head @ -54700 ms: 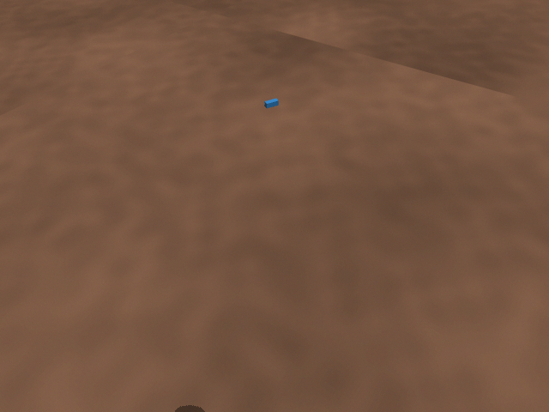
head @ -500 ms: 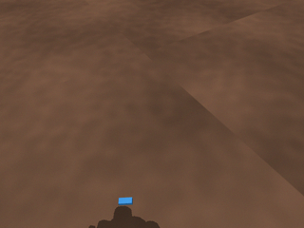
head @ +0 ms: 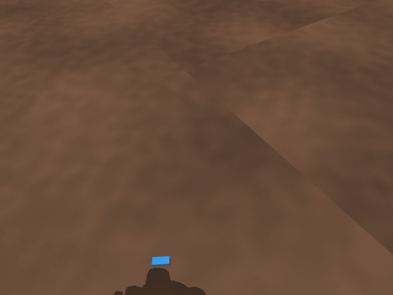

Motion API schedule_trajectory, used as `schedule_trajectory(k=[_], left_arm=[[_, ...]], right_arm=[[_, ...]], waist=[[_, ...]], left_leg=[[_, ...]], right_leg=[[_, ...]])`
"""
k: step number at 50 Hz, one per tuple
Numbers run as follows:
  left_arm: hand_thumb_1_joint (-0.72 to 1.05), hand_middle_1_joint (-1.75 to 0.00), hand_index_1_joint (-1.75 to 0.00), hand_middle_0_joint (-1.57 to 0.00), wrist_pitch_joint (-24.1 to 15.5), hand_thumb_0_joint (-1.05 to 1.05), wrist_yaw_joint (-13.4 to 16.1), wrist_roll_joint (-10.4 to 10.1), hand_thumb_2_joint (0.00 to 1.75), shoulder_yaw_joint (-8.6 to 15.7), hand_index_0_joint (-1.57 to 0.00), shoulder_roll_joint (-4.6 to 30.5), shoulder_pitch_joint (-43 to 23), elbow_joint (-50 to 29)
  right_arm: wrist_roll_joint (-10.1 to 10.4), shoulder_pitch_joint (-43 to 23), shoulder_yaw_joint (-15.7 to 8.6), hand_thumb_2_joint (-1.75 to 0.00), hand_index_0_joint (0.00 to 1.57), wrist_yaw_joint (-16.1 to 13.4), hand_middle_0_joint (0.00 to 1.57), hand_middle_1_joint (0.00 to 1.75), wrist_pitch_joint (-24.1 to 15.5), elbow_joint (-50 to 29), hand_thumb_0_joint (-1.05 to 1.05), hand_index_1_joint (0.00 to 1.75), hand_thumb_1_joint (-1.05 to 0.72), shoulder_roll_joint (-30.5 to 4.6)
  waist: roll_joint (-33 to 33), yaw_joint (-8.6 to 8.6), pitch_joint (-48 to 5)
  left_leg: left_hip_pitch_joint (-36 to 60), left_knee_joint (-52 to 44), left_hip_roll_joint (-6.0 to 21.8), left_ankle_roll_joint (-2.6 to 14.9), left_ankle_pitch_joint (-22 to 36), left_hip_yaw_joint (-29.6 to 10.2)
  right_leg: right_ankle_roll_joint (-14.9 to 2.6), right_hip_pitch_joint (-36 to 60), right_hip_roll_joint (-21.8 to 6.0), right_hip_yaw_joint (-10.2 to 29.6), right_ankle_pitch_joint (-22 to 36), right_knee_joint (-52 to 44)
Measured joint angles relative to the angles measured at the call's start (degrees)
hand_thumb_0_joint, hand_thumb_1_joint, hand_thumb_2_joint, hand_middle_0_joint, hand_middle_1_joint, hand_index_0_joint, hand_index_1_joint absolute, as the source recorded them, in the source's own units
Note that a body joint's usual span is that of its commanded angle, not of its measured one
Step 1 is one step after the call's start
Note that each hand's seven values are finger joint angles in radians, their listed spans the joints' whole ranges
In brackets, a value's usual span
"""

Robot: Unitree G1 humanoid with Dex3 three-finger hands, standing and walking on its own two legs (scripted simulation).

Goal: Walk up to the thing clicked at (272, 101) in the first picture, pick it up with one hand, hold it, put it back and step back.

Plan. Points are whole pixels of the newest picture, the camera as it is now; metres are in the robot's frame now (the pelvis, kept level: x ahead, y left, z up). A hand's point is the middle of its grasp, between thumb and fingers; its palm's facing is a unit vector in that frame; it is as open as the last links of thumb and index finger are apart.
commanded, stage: step back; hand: left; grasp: from above
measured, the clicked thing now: (161, 261) +0.40 +0.25 -0.77
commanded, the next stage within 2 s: none
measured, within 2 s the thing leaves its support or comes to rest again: neither
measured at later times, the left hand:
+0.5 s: hand out of the picture +0.06 +0.30 -0.18, palm faces -0.05 -0.93 -0.37, open 7.4 cm
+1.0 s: hand out of the picture -0.08 +0.28 -0.15, palm faces -0.02 -0.91 -0.42, open 7.4 cm
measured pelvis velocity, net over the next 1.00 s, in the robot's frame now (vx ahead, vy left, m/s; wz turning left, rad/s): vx -0.21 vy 0.02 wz -0.01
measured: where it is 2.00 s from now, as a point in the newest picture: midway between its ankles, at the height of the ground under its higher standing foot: outside the picture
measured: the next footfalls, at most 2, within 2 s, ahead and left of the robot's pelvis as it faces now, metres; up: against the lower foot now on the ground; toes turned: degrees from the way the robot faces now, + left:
right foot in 0.68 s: -0.13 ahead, -0.10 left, +0.00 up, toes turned -2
left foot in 1.04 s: -0.20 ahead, +0.13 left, +0.00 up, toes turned -3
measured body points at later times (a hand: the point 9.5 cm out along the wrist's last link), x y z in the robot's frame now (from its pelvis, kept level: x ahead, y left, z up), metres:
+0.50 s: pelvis -0.08 +0.04 -0.02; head +0.00 +0.06 +0.42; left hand +0.06 +0.35 -0.15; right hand -0.01 -0.28 -0.13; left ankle -0.03 +0.13 -0.75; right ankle -0.12 -0.10 -0.67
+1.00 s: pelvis -0.21 +0.02 -0.02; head -0.15 +0.01 +0.42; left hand -0.08 +0.33 -0.12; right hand -0.14 -0.31 -0.15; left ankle -0.23 +0.14 -0.73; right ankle -0.17 -0.10 -0.75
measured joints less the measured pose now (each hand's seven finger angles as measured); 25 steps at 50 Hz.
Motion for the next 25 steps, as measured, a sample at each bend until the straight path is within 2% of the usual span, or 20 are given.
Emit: schedule_trajectory(k=[6,9,13,14,15,16,18,19,22,25], left_arm=[[0.9,-0.3,-0.3,-0.2,0.9,0.01,0.3,-1.0,0.9,1.6,-0.21,1.2,-0.9,-4.1],[0.9,-0.3,-0.3,-0.2,1.7,0.01,0.5,-0.9,0.9,2.0,-0.21,2.0,-1.8,-6.2],[0.9,-0.3,-0.3,-0.2,2.7,0.01,0.5,0.0,0.9,2.1,-0.21,2.8,-2.5,-9.0],[0.9,-0.3,-0.3,-0.2,3.0,0.01,0.5,0.1,0.9,2.1,-0.21,3.1,-2.6,-9.6],[0.9,-0.3,-0.3,-0.2,3.2,0.01,0.6,0.1,0.9,2.1,-0.21,3.4,-2.8,-10.2],[0.9,-0.3,-0.3,-0.2,3.5,0.01,0.8,-0.1,0.9,2.2,-0.21,3.9,-3.5,-10.8],[0.9,-0.3,-0.3,-0.2,4.0,0.01,1.5,-0.2,0.9,2.6,-0.2,4.6,-4.9,-11.7],[0.9,-0.3,-0.3,-0.2,4.1,0.01,1.8,-0.2,0.9,2.6,-0.2,4.7,-5.2,-12.1],[0.9,-0.3,-0.3,-0.2,3.8,0.01,1.9,-0.5,0.9,2.4,-0.2,4.8,-4.8,-13.2],[0.9,-0.3,-0.3,-0.2,3.8,0.01,1.4,-0.2,0.9,2.4,-0.2,4.3,-3.1,-13.9]], right_arm=[[0.9,-2.0,-0.9,-0.9,0.2,0.6,0.21,0.3,1.5,-3.6,0.0,0.3,-0.9,-1.3],[1.1,-2.5,-1.6,-0.9,0.2,0.6,0.21,0.3,2.3,-5.6,0.0,0.3,-0.9,-2.4],[0.8,-1.7,-2.6,-0.9,0.2,0.9,0.21,0.3,3.1,-8.0,0.0,0.3,-0.9,-3.5],[0.8,-1.0,-2.8,-0.9,0.2,1.1,0.21,0.3,3.0,-8.6,0.0,0.3,-0.9,-3.7],[0.7,-0.4,-2.9,-0.9,0.2,1.1,0.2,0.3,2.8,-9.0,0.0,0.3,-0.9,-3.8],[0.4,0.0,-3.1,-0.9,0.2,1.0,0.2,0.3,2.5,-9.3,0.0,0.3,-0.9,-3.5],[-0.1,0.4,-2.9,-0.9,0.2,1.1,0.2,0.3,2.2,-9.8,0.0,0.3,-0.9,-2.6],[-0.3,0.7,-2.7,-0.9,0.2,1.0,0.2,0.3,2.1,-10.0,0.0,0.3,-0.9,-2.1],[-0.7,1.0,-2.4,-0.9,0.2,0.2,0.21,0.3,2.3,-10.9,0.0,0.3,-0.9,-1.1],[-0.7,0.9,-2.4,-0.9,0.21,-0.4,0.21,0.3,2.1,-12.7,0.0,0.3,-0.9,-0.7]], waist=[[0.4,-0.44,3.6],[0.6,-0.49,5.2],[-0.4,-0.45,6.0],[-0.6,-0.61,5.7],[-0.9,-0.76,5.5],[-1.6,-0.71,5.9],[-2.6,-0.73,7.2],[-2.8,-0.88,7.7],[-3.2,-0.72,8.2],[-2.8,-0.83,8.5]], left_leg=[[-5.9,7.6,0.3,0.5,-2.3,-0.4],[-9.5,12.8,0.0,1.69,-3.3,-0.6],[-12.3,22.1,-2.6,3.93,-8.2,-0.7],[-11.8,21.9,-2.8,4.23,-7.0,-0.5],[-11.4,20.9,-3.0,3.78,-9.2,-0.4],[-11.6,21.0,-3.4,3.59,-10.6,-0.1],[-12.2,21.1,-3.5,3.79,-9.8,0.0],[-12.3,20.4,-3.3,3.88,-8.8,-0.1],[-12.1,17.3,-2.7,4.06,-6.1,0.6],[-12.2,15.7,-2.0,4.22,-4.4,1.5]], right_leg=[[-0.35,-5.3,0.3,-0.1,-1.8,6.5],[-0.31,-8.0,0.1,-0.2,-2.9,10.2],[0.27,-11.5,-1.4,0.8,-4.8,15.7],[0.5,-12.6,-1.6,0.9,-5.5,17.4],[0.2,-14.0,-1.9,1.1,-6.2,19.3],[-0.69,-15.6,-1.4,2.6,-8.3,22.4],[-2.02,-18.4,2.4,7.3,-16.8,31.1],[-2.44,-19.6,4.4,9.0,-19.1,35.6],[-2.47,-22.1,7.5,10.1,-19.4,45.2],[-1.19,-21.6,7.7,9.3,-18.9,48.0]])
